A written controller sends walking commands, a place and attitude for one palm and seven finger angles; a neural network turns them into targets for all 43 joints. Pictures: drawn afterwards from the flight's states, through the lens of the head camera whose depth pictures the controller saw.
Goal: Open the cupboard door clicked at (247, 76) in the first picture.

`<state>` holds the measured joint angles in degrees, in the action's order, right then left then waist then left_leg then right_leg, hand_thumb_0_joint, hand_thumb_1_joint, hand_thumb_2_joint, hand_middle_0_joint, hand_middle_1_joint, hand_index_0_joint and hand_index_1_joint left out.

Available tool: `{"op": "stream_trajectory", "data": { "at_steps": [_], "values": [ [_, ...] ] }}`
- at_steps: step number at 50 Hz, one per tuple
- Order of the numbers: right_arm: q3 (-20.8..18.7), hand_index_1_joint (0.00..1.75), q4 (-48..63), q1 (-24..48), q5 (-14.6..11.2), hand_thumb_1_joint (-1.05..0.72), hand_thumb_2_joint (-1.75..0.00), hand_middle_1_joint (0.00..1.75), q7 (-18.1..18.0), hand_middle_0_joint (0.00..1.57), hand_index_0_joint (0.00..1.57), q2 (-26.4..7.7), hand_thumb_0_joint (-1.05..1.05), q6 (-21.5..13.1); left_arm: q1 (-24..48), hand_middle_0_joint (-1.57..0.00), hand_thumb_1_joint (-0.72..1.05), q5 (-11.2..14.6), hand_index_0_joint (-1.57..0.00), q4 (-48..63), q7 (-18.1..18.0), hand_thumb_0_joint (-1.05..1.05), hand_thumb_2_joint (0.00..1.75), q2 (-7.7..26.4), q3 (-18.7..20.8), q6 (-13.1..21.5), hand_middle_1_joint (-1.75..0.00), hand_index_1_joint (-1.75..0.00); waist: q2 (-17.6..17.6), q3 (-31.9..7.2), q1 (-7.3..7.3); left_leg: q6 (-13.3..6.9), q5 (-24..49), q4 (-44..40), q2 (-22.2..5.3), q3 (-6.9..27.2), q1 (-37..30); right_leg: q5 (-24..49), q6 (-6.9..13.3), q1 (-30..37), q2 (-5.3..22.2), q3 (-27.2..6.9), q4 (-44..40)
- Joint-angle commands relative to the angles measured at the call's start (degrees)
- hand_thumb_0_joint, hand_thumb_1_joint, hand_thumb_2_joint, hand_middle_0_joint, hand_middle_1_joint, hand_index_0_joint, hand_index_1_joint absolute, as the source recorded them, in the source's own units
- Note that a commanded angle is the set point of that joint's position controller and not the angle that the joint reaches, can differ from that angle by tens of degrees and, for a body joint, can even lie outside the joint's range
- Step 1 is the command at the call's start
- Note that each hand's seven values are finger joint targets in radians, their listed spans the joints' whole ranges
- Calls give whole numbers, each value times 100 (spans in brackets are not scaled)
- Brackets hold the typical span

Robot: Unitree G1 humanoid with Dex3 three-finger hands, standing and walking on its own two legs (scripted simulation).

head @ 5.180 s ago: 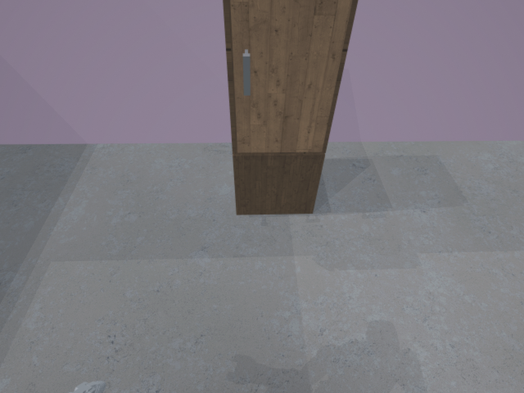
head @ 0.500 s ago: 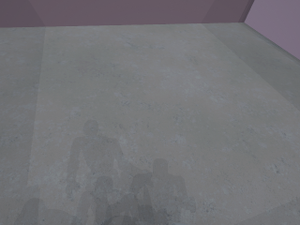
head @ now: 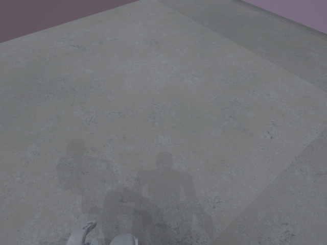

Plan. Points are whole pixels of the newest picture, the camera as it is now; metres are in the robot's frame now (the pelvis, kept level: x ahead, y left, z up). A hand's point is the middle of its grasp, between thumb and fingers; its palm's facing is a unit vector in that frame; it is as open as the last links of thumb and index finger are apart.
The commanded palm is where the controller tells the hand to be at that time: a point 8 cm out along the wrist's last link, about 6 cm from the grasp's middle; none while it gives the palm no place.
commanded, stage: turn to face it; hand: left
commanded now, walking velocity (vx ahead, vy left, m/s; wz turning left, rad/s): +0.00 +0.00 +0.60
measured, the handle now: out of the picture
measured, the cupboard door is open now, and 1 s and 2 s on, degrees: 0 0 0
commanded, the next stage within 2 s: none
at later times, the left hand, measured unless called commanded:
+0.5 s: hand out of the picture +0.02 +0.25 -0.16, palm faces +0.27 -0.93 -0.25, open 7.4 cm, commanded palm none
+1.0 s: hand out of the picture -0.04 +0.14 -0.14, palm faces +0.54 -0.80 -0.26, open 7.4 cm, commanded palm none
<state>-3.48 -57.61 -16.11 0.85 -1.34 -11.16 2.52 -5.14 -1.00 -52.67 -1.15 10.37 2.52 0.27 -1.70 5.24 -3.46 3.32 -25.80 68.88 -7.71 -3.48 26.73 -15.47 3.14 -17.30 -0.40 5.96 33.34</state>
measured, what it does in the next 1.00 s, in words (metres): steps on the spot, turning left: left foot, then right foot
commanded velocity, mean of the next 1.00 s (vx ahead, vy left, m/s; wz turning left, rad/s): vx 0.00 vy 0.00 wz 0.60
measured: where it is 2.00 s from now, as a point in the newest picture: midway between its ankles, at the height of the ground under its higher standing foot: outside the picture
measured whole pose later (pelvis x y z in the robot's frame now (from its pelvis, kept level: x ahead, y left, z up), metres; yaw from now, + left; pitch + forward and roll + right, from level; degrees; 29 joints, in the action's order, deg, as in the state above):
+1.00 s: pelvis +0.00 -0.05 +0.01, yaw +33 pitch +0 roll +2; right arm -6.4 -53.4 -11.5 1.5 1.9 -15.5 5.0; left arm -13.4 -1.4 -51.9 -1.2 9.7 1.6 -0.6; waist -0.5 2.9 -1.2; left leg 4.5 -20.8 62.5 -2.3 -0.2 29.3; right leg -16.5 0.5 -11.0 6.3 10.3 28.2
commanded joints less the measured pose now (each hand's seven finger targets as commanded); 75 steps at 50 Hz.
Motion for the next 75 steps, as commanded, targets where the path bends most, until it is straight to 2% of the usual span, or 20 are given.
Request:
{"op": "stream_trajectory", "data": {
  "at_steps": [1, 5, 10, 12, 13, 19, 28, 34, 36, 37, 39, 42, 54, 57, 58, 59, 60, 61, 66, 75],
  "values": [
    [79, 30, 25, -829, -11, -90, -90, 30, 25, 20, 20, -39, 0, -48, -167, -20, 90, -42, -20, 121, -81, 0, 90, 702, 71, 124, -30, -30, 793, -712, -1, -7, 487, -1243, 86, 100, -625, 2628, 493, 21, 1378, -356, -1369],
    [43, 30, 226, -204, -20, -90, -90, 30, 77, 20, 20, -166, 0, -78, -471, -20, 90, -38, -20, 34, -72, 0, 90, 809, 141, 41, -30, -30, 1128, -418, 343, 17, 294, -1942, 251, -142, -351, 2371, 615, 465, 1662, -478, -1328],
    [-34, 30, 306, -304, 14, -90, -90, 30, 137, 20, 20, -255, 0, -108, -472, -20, 90, 4, -20, 84, -97, 0, 90, 855, 250, -58, -30, -30, 534, -379, 222, -77, 1411, -3490, 279, -253, -1208, 1496, 163, 92, 1710, -116, -456],
    [-191, 30, 397, -683, 78, -90, -90, 30, 133, 20, 20, -1033, 0, -192, -623, -20, 90, 70, -20, 290, -75, 0, 90, 346, 216, -145, -30, -30, -1972, -369, 102, -999, 3721, -4939, -1429, 2340, -1555, -1381, -614, -1096, 563, 451, 1510],
    [-234, 30, 382, -718, 116, -90, -90, 30, 103, 20, 20, -1171, 0, -166, -307, -20, 90, 25, -20, 448, -81, 0, 90, 431, 205, -164, -30, -30, -1620, -354, -19, -1485, 3243, -5352, -1770, 2718, -1187, -2155, -577, -1088, 405, -54, 2692],
    [-192, 30, 633, -45, 51, -90, -90, 30, -4, 20, 20, -902, 0, -287, -470, -20, 90, -5, -20, 220, 22, 0, 90, 490, 302, -143, -30, -30, -465, -1062, 234, -1151, 3108, -5009, -715, 1577, -1979, -643, -703, -1559, 532, -600, 3306],
    [-320, 30, 618, -122, 60, -90, -90, 30, 71, 20, 20, -1135, 0, -172, -254, -20, 90, 40, -20, 356, -12, 0, 90, 555, 281, -194, -30, -30, -726, -931, 40, -1317, 2479, -5089, -600, 2192, -1854, -1005, -810, -1134, 360, -572, 1937],
    [-411, 30, 879, 499, 75, -90, -90, 30, 141, 20, 20, -1286, 0, -37, -1052, -20, 90, 92, -20, 251, -39, 0, 90, 683, 299, -179, -30, -30, -886, -891, 403, -1027, 1361, -5048, -143, 2490, -576, -540, -623, 591, 30, -378, 57],
    [-398, 30, 1019, 666, 8, -90, -90, 30, 187, 20, 20, -944, 0, 25, -1592, -20, 90, -3, -20, 200, -88, 0, 90, 1203, 417, -100, -30, -30, 192, -869, 700, -428, 229, -3792, 636, 1782, 780, -669, -289, 1885, 977, -1157, -1686],
    [-330, 30, 1186, 598, 2, -90, -90, 30, 184, 20, 20, -490, 0, 9, -1370, -20, 90, -99, -20, 376, -131, 0, 90, 1758, 498, -70, -30, -30, 2096, -636, 708, 1, -497, -1920, 1341, 621, 1651, -1652, 326, 1652, 2737, -3130, -2468],
    [-412, 30, 1121, 558, 94, -90, -90, 30, 261, 20, 20, -875, 0, 66, -296, -20, 90, -34, -20, 696, -146, 0, 90, 1443, 347, -73, -30, -30, 1101, -235, 221, -139, -52, -373, 829, 886, 882, -1465, 385, -247, 2585, -2230, -2478],
    [-377, 30, 818, 291, 91, -90, -90, 30, 324, 20, 20, -788, 0, 117, -9, -20, 90, -15, -20, 712, -103, 0, 90, 985, 213, 21, -30, -30, 1166, 101, 6, 24, 668, 232, 610, 523, 838, 117, 86, -139, 1790, -966, -1938],
    [-146, 30, 1098, 1203, -18, -90, -90, 30, 319, 20, 20, -617, 0, 0, -1201, -20, 90, -92, -20, 337, -67, 0, 90, 1426, 340, -24, -30, -30, 1441, -675, 695, 62, -32, -2499, 587, -242, -107, 2705, 391, 1450, 2245, -262, -933],
    [-166, 30, 1006, 703, -15, -90, -90, 30, 291, 20, 20, -753, 0, -66, -1073, -20, 90, -37, -20, 300, -35, 0, 90, 1456, 374, -69, -30, -30, 1300, -947, 418, -60, 921, -3904, 664, -355, -1101, 2617, 11, 1193, 2123, 200, -193],
    [-231, 30, 917, 378, -6, -90, -90, 30, 290, 20, 20, -1012, 0, -117, -1044, -20, 90, 14, -20, 342, -18, 0, 90, 1355, 364, -100, -30, -30, 692, -1164, 217, -172, 1844, -4570, 487, -44, -2023, 2126, -273, 591, 1952, 422, 580],
    [-397, 30, 884, 8, 29, -90, -90, 30, 244, 20, 20, -1686, 0, -184, -998, -20, 90, 63, -20, 543, 22, 0, 90, 1024, 323, -123, -30, -30, -1048, -1403, -16, -796, 3809, -4766, -947, 1868, -3130, -325, -764, -1028, 1182, 646, 1888],
    [-476, 30, 737, -381, -26, -90, -90, 30, 194, 20, 20, -2008, 0, -154, -564, -20, 90, 21, -20, 777, 13, 0, 90, 793, 203, -153, -30, -30, -1590, -1350, -192, -1436, 5863, -4674, -1717, 2558, -3219, -2371, -904, -1871, 814, 131, 2792],
    [-433, 30, 666, -437, -15, -90, -90, 30, 184, 20, 20, -1924, 0, -124, -379, -20, 90, -5, -20, 828, -7, 0, 90, 945, 216, -196, -30, -30, -916, -1269, -188, -1559, 5320, -4538, -1698, 2031, -2951, -2074, -798, -1771, 938, -205, 3213],
    [-240, 30, 935, 656, 23, -90, -90, 30, 72, 20, 20, -1336, 0, -204, -585, -20, 90, 20, -20, 481, 70, 0, 90, 923, 290, -188, -30, -30, -830, -794, 269, -1128, 4395, -4670, -532, 1328, -2055, -793, -886, -1522, 753, -465, 3288],
    [-328, 30, 928, 494, 69, -90, -90, 30, 108, 20, 20, -1411, 0, -127, -250, -20, 90, 67, -20, 728, 19, 0, 90, 766, 221, -168, -30, -30, -819, -755, 172, -1265, 3763, -4601, -406, 2085, -1730, -948, -861, -667, 326, -426, 1282]
  ]
}}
